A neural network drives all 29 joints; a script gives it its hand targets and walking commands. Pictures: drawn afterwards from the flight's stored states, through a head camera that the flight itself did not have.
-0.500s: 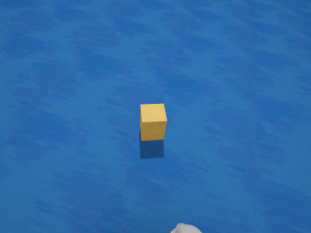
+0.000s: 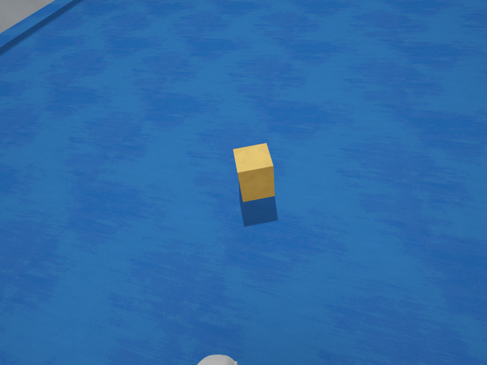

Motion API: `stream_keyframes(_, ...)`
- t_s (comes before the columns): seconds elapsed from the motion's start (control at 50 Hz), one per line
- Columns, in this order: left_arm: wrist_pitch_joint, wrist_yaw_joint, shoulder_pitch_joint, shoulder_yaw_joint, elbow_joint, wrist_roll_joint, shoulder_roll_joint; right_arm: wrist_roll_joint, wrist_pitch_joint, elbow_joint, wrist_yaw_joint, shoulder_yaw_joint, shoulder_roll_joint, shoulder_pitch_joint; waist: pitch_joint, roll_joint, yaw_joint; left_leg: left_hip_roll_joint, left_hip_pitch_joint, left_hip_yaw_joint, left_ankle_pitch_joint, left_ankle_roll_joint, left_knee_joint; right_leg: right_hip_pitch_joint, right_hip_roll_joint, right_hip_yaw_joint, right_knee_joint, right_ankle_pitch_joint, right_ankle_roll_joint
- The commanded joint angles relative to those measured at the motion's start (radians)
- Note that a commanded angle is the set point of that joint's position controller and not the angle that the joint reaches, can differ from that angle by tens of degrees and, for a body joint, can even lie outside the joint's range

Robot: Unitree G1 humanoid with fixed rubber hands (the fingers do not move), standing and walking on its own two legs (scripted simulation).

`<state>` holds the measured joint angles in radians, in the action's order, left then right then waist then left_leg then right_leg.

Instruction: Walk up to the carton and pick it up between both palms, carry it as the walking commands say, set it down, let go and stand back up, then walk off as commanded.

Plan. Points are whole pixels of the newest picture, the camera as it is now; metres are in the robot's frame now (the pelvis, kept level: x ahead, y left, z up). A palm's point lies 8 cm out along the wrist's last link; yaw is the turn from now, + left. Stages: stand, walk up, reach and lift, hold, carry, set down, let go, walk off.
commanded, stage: walk off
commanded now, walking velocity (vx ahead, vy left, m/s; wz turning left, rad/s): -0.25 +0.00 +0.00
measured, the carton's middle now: (254, 173) +1.06 -0.01 -0.66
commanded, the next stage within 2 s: stand in 0.60 s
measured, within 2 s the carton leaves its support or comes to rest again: neither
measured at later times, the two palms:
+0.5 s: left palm out of the picture -0.12 +0.28 -0.16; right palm out of the picture -0.10 -0.20 -0.14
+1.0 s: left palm out of the picture -0.23 +0.25 -0.15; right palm out of the picture -0.27 -0.20 -0.14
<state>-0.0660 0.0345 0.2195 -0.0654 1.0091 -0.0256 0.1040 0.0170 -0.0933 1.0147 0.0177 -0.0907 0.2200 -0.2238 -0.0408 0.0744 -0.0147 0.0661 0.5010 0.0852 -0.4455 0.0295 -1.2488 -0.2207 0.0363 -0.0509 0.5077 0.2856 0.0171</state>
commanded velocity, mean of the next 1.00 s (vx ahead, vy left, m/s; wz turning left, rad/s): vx -0.14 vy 0.00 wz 0.00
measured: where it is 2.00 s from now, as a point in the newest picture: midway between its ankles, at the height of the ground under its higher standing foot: outside the picture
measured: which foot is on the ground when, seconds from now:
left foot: up 0.00-0.20, down 0.22-0.62, up 0.64-0.94, down 0.96-1.00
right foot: down 0.00-0.22, up 0.24-0.58, down 0.60-1.00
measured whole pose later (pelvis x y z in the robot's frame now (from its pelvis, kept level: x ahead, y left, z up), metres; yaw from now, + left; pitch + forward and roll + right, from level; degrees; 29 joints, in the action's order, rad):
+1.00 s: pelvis -0.28 +0.04 -0.01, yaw +1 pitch -1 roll +0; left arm -0.04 0.03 0.19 -0.06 1.02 0.00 0.13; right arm 0.02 -0.04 1.06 0.04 -0.05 0.17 -0.28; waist -0.02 -0.03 0.00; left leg -0.01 0.14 -0.01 -0.34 0.01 -0.50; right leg -0.29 0.04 -0.05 0.56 0.27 -0.01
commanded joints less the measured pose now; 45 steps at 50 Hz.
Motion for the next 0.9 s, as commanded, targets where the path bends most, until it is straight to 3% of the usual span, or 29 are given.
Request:
stream_keyframes(0.0,0.044,0.024,0.023,-0.042,-0.059,0.009,0.22,0.001,0.033,-0.081,0.013,-0.015,0.054,0.045,0.049,-0.279,0.048,-0.044,0.027,-0.032,-0.051,0.05,0.189,0.136,0.231,0.185,-0.106,-0.567,0.157)
stream_keyframes(0.06,0.033,0.027,0.036,-0.05,-0.044,0.0,0.256,-0.012,0.033,-0.083,0.029,-0.006,0.032,0.015,0.087,-0.319,0.052,-0.08,-0.076,-0.084,-0.134,0.057,0.44,0.168,0.268,0.26,-0.105,-0.563,0.162)
stream_keyframes(0.08,0.024,0.026,0.045,-0.055,-0.039,0.0,0.269,-0.017,0.034,-0.077,0.032,-0.003,0.022,-0.012,0.085,-0.35,0.051,-0.088,-0.122,-0.089,-0.119,0.051,0.521,0.15,0.274,0.278,-0.105,-0.585,0.159)
stream_keyframes(0.12,0.01,0.02,0.033,-0.061,-0.034,0.002,0.278,-0.023,0.038,-0.048,0.035,-0.001,0.022,-0.061,0.088,-0.323,0.041,-0.07,-0.23,-0.124,0.016,0.044,0.727,0.107,0.24,0.25,-0.069,-0.559,0.135)
stream_keyframes(0.14,0.0,0.017,0.048,-0.066,-0.027,0.009,0.273,-0.022,0.044,-0.028,0.034,-0.003,0.036,-0.127,0.093,-0.251,0.011,-0.086,-0.34,-0.119,0.185,0.034,0.901,0.018,0.218,0.221,-0.043,-0.463,0.095)
stream_keyframes(0.16,-0.003,0.011,0.042,-0.067,-0.039,0.019,0.24,-0.011,0.049,-0.011,0.034,-0.006,0.079,-0.173,0.085,-0.076,0.003,-0.174,-0.417,-0.014,0.268,0.013,0.942,-0.107,0.147,0.156,0.049,-0.274,0.029)
stream_keyframes(0.18,0.0,0.009,0.009,-0.05,-0.084,0.022,0.156,-0.006,0.047,-0.022,0.035,-0.028,0.2,-0.17,0.047,0.241,-0.003,-0.445,-0.444,0.258,0.518,-0.08,0.966,-0.34,-0.022,-0.013,0.261,0.1,-0.034)
stream_keyframes(0.2,-0.01,0.019,-0.055,-0.048,-0.092,0.015,0.149,0.003,0.049,-0.059,0.033,-0.025,0.207,-0.112,0.021,0.173,-0.021,-0.518,-0.279,0.235,0.755,-0.184,0.932,-0.323,-0.066,0.057,0.507,0.364,-0.041)
stream_keyframes(0.22,-0.011,0.013,-0.06,-0.041,-0.103,0.008,0.133,0.026,0.055,-0.062,0.034,-0.02,0.187,-0.093,0.023,0.142,-0.024,-0.492,-0.179,0.157,0.775,-0.25,0.921,-0.246,-0.068,0.146,0.667,0.356,-0.026)
stream_keyframes(0.24,-0.012,0.002,-0.076,-0.04,-0.103,0.006,0.14,0.029,0.059,-0.069,0.034,-0.017,0.157,-0.041,-0.005,0.156,-0.02,-0.465,-0.134,0.135,0.726,-0.26,0.935,-0.266,-0.082,0.167,0.782,0.282,-0.018)
stream_keyframes(0.26,-0.016,-0.005,-0.075,-0.049,-0.093,0.003,0.161,0.021,0.058,-0.084,0.035,-0.014,0.141,0.007,-0.006,0.164,-0.003,-0.412,-0.121,0.101,0.625,-0.234,0.945,-0.269,-0.086,0.209,0.827,0.241,-0.024)
stream_keyframes(0.3,-0.015,-0.015,-0.04,-0.066,-0.081,0.003,0.199,0.014,0.058,-0.135,0.04,0.0,0.129,0.119,0.002,0.163,0.045,-0.347,-0.164,0.04,0.604,-0.196,0.919,-0.299,-0.098,0.178,0.859,0.174,-0.051)
stream_keyframes(0.38,-0.001,-0.009,-0.057,-0.061,-0.07,0.004,0.184,0.007,0.064,-0.109,0.041,-0.005,0.13,0.029,0.05,0.122,-0.005,-0.348,-0.359,0.061,0.72,-0.214,0.834,-0.305,-0.067,0.099,0.635,0.191,-0.091)
stream_keyframes(0.42,-0.001,-0.005,-0.065,-0.051,-0.078,0.009,0.165,0.009,0.068,-0.078,0.044,-0.004,0.136,-0.036,0.074,0.167,-0.028,-0.386,-0.436,0.127,0.768,-0.234,0.83,-0.281,-0.031,0.074,0.477,0.244,-0.097)
stream_keyframes(0.48,-0.001,0.002,-0.013,-0.04,-0.059,0.03,0.149,0.018,0.056,-0.06,0.038,-0.003,0.147,-0.047,0.113,0.183,-0.029,-0.368,-0.435,0.136,0.778,-0.221,0.823,-0.147,-0.031,0.035,0.23,0.293,-0.089)
stream_keyframes(0.52,0.004,0.004,0.049,-0.038,-0.033,0.036,0.151,0.013,0.044,-0.052,0.03,-0.012,0.17,-0.038,0.135,0.176,-0.004,-0.35,-0.388,0.127,0.737,-0.202,0.79,-0.023,-0.035,0.014,0.003,0.155,-0.072)
stream_keyframes(0.54,0.015,0.004,0.089,-0.038,-0.023,0.03,0.159,0.001,0.039,-0.045,0.029,-0.016,0.177,-0.052,0.13,0.112,0.02,-0.321,-0.32,0.094,0.66,-0.157,0.751,0.059,-0.023,0.004,-0.162,-0.035,-0.069)
stream_keyframes(0.56,0.021,0.005,0.108,-0.045,-0.017,0.014,0.213,-0.009,0.04,-0.049,0.023,-0.013,0.141,-0.091,0.15,-0.058,0.009,-0.258,-0.198,0.04,0.44,-0.084,0.674,0.156,0.079,0.136,-0.225,-0.102,-0.058)
stream_keyframes(0.58,0.021,0.007,0.107,-0.065,-0.029,0.01,0.31,-0.011,0.04,-0.092,0.023,0.005,0.065,-0.056,0.12,-0.384,0.013,-0.113,0.034,-0.103,0.065,-0.019,0.506,0.204,0.336,0.403,-0.242,-0.301,0.018)
stream_keyframes(0.6,0.02,0.002,0.086,-0.059,-0.045,0.014,0.32,0.0,0.03,-0.103,0.036,0.003,0.06,0.019,0.07,-0.403,0.053,-0.04,0.054,-0.097,-0.196,-0.019,0.257,0.051,0.423,0.406,-0.213,-0.509,0.144)
stream_keyframes(0.62,0.032,0.002,0.082,-0.05,-0.047,-0.014,0.287,0.011,0.023,-0.152,0.032,0.012,0.046,0.092,0.033,-0.471,0.107,-0.055,-0.017,0.001,-0.168,-0.026,0.067,-0.103,0.399,0.373,-0.232,-0.464,0.207)
stream_keyframes(0.64,0.036,0.0,0.019,-0.032,-0.033,-0.016,0.182,0.011,0.022,-0.125,0.015,0.003,0.064,0.102,0.002,-0.361,0.053,-0.063,-0.042,0.037,-0.067,-0.034,0.009,-0.137,0.299,0.278,-0.244,-0.337,0.172)
stream_keyframes(0.66,0.035,-0.002,-0.047,-0.023,-0.065,-0.012,0.176,0.008,0.022,-0.096,0.0,-0.009,0.087,0.064,-0.005,-0.303,0.03,-0.036,-0.041,0.028,-0.004,-0.036,0.004,-0.125,0.231,0.204,-0.256,-0.226,0.133)
stream_keyframes(0.68,0.036,0.004,-0.136,-0.022,-0.11,-0.012,0.206,-0.001,0.022,-0.061,-0.008,-0.015,0.095,0.004,0.003,-0.283,-0.024,-0.02,-0.02,0.028,0.022,-0.026,-0.014,-0.104,0.186,0.152,-0.253,-0.192,0.098)
stream_keyframes(0.7,0.04,0.012,-0.169,-0.029,-0.124,-0.003,0.23,0.004,0.024,-0.054,-0.01,-0.014,0.084,-0.025,0.016,-0.319,-0.035,-0.021,-0.025,0.022,0.043,-0.014,0.0,-0.087,0.184,0.135,-0.255,-0.15,0.083)
stream_keyframes(0.72,0.043,0.012,-0.174,-0.03,-0.12,0.002,0.223,0.007,0.028,-0.049,-0.009,-0.013,0.074,-0.043,0.015,-0.307,-0.038,-0.021,-0.04,0.004,0.058,0.001,0.027,-0.07,0.167,0.115,-0.246,-0.131,0.077)
stream_keyframes(0.76,0.051,0.007,-0.085,-0.025,-0.089,0.005,0.188,0.006,0.042,-0.055,-0.009,-0.006,0.061,-0.012,0.012,-0.306,0.007,-0.064,-0.052,-0.032,0.035,0.021,0.251,0.016,0.151,0.128,-0.221,-0.138,0.079)
stream_keyframes(0.84,0.044,0.009,0.019,-0.025,-0.03,0.004,0.218,-0.005,0.051,-0.046,0.018,0.016,0.015,-0.028,0.037,-0.319,0.04,-0.087,-0.202,-0.113,-0.123,0.038,0.69,0.096,0.233,0.239,-0.168,-0.225,0.129)
stream_keyframes(0.88,0.027,0.005,0.05,-0.031,-0.015,0.007,0.221,-0.009,0.062,0.0,0.034,0.018,0.022,-0.137,0.021,-0.182,-0.005,-0.112,-0.383,-0.082,0.189,0.017,0.998,-0.016,0.214,0.223,-0.103,-0.244,0.084)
